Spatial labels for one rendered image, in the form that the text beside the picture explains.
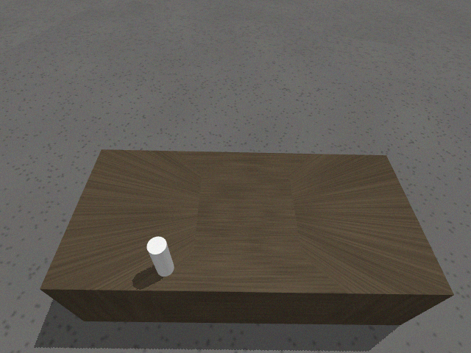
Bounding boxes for can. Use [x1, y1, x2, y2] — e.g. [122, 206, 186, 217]
[146, 237, 174, 277]

